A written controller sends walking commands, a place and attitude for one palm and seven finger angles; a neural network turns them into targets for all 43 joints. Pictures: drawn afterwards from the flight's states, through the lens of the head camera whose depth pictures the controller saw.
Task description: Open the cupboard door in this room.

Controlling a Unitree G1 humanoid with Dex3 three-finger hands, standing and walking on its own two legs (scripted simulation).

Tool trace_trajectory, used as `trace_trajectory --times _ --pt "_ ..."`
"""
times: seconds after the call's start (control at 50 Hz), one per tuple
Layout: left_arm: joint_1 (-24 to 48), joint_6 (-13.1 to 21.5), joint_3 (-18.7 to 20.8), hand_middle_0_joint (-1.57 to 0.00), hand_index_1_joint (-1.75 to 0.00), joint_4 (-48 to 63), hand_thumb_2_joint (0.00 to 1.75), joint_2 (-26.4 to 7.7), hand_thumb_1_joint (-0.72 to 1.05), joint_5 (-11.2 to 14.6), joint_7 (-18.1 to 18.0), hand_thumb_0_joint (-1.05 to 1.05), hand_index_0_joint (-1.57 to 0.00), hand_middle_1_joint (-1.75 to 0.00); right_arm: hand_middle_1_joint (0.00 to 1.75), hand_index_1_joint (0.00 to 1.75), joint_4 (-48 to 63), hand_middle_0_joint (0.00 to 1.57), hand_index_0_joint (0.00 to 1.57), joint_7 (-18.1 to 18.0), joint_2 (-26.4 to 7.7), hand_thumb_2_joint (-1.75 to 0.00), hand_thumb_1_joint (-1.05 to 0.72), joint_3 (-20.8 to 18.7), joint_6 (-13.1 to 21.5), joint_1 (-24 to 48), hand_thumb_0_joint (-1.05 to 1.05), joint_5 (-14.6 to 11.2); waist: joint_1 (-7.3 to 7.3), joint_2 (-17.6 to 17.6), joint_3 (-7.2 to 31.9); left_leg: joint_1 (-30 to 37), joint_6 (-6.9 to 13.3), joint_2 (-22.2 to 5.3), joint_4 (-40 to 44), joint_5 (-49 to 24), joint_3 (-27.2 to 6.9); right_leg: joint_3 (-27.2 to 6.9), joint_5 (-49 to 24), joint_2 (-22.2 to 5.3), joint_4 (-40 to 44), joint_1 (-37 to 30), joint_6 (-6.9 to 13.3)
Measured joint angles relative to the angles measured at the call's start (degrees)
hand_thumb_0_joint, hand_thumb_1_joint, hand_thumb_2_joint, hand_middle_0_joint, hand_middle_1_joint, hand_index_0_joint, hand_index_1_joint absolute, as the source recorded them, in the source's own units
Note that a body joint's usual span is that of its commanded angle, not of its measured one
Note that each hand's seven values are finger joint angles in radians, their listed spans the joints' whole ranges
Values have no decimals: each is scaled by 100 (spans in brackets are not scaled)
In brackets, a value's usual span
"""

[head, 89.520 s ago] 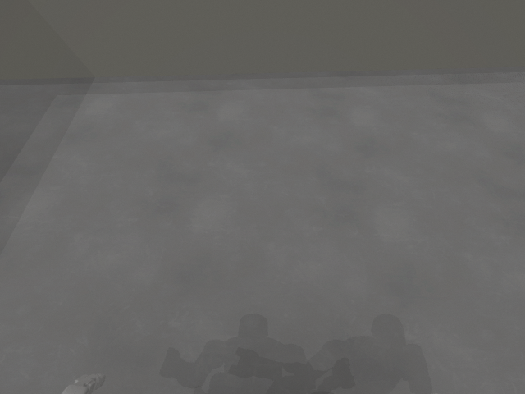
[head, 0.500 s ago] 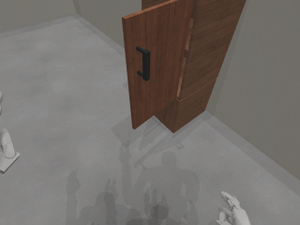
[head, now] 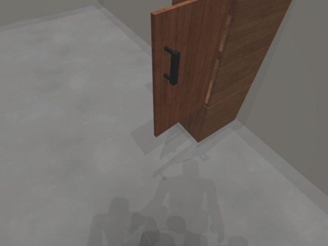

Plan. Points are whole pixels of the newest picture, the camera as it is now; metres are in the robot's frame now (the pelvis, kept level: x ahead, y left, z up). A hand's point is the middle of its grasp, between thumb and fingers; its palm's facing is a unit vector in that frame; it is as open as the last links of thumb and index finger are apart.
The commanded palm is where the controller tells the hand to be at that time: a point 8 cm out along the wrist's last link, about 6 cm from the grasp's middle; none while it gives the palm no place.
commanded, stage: let the arm hang, fingers relaxed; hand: left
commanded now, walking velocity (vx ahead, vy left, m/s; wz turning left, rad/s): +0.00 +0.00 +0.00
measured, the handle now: (170, 66) +0.65 +0.02 +0.06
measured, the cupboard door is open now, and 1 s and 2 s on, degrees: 95 95 95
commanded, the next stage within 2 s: look to check the result in 0.68 s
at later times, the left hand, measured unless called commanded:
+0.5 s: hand out of the picture +0.00 +0.17 -0.17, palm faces +0.00 -0.98 -0.19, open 7.3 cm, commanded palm none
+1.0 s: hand out of the picture +0.00 +0.19 -0.17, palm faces +0.01 -0.98 -0.22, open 7.4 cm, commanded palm none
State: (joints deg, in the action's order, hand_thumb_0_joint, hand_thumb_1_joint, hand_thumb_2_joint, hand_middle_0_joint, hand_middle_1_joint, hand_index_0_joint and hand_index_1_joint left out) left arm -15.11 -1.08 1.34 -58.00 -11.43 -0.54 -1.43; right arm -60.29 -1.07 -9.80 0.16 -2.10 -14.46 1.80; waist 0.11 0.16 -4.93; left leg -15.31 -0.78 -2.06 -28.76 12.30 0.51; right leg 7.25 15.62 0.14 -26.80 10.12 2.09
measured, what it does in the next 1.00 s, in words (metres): stands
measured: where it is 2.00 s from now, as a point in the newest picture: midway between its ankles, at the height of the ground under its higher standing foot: outside the picture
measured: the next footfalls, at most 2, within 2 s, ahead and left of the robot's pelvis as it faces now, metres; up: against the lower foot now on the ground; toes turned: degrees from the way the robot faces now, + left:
none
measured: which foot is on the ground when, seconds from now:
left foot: down 0.00-1.00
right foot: down 0.00-1.00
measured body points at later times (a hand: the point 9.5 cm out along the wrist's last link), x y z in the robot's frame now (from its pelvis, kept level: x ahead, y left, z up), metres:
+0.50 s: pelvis -0.01 +0.01 +0.00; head +0.00 +0.00 +0.45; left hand +0.00 +0.23 -0.15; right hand -0.02 -0.20 -0.16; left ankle +0.03 +0.13 -0.74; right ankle -0.01 -0.09 -0.74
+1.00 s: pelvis -0.01 +0.01 +0.01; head +0.01 +0.00 +0.45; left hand +0.00 +0.24 -0.15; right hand -0.02 -0.21 -0.16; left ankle +0.03 +0.13 -0.74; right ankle -0.01 -0.09 -0.74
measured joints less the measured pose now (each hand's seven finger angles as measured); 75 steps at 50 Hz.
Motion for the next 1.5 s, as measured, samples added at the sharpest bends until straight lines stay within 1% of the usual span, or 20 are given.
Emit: trace_trajectory --times 0.1,0.22,0.4,0.5,0.62,0.96,1.22,1.5 --pt "-168 15 -50 -20 -30 -534 90 -41 96 4 -5 -2 -20 -30 30 29 -284 20 20 -19 48 -90 -91 -17 31 -58 1 -32 -6 138 -10 165 36 29 276 -143 76 -68 -146 -21 232 -119 -35" --pt "-231 37 -90 -20 -30 -800 90 80 93 10 -23 0 -19 -30 30 29 -454 20 20 -32 111 -90 -91 -13 68 -69 1 -44 -14 232 37 288 73 69 436 -232 152 -137 -209 -62 296 -175 -71" --pt "-81 92 -114 -20 -30 -789 90 363 91 -1 -29 0 -19 -30 30 29 -538 20 20 -47 192 -90 -91 -26 102 -76 1 -26 -36 193 165 328 96 106 496 -281 206 -188 -206 -106 227 -140 -91" --pt "5 112 -112 -20 -30 -747 90 446 92 -18 -46 0 -20 -30 30 29 -534 20 20 -54 223 -90 -91 -43 124 -104 1 -22 -64 137 206 323 91 96 490 -283 222 -205 -207 -98 208 -122 -85" --pt "15 123 -75 -20 -30 -725 90 386 92 -8 -40 1 -20 -30 30 29 -522 20 20 -61 247 -90 -91 -58 138 -159 1 -21 -88 109 208 304 78 80 477 -277 220 -203 -208 -81 209 -108 -73" --pt "28 129 -37 -20 -30 -747 90 254 91 -3 -28 0 -20 -30 30 29 -533 20 20 -55 144 -90 -91 -84 131 -76 1 -26 -72 140 97 300 63 77 492 -270 173 -158 -202 -73 258 -137 -61" --pt "217 164 -38 -20 -30 -740 90 136 91 -10 7 0 -20 -30 30 29 -505 20 20 -45 -60 -90 -91 -89 168 221 1 -38 -46 143 82 387 44 74 603 -286 156 -142 -217 -59 381 -234 -51" --pt "513 206 -31 -20 -30 -694 90 -150 91 -15 52 0 -20 -30 30 29 -488 20 20 -9 -363 -90 -91 -91 184 539 1 -37 -40 165 85 520 3 49 790 -335 138 -124 -265 -20 581 -375 -19"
